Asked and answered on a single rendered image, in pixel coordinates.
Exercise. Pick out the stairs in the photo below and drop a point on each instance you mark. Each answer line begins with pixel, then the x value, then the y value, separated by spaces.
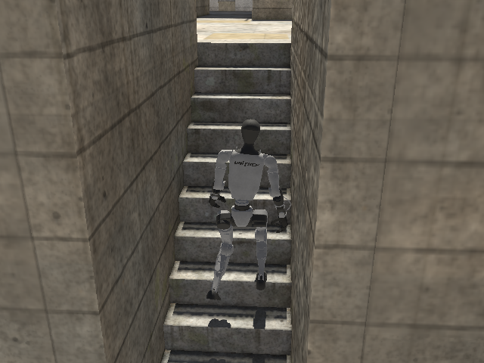
pixel 233 82

